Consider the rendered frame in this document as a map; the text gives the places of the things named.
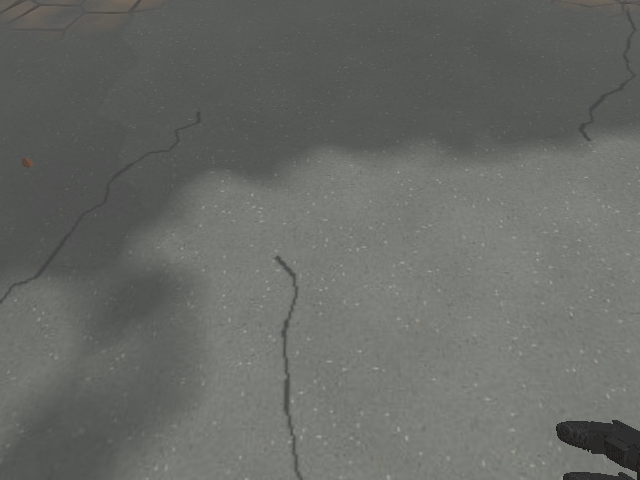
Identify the right robot hand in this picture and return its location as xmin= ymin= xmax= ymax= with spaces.
xmin=556 ymin=420 xmax=640 ymax=480

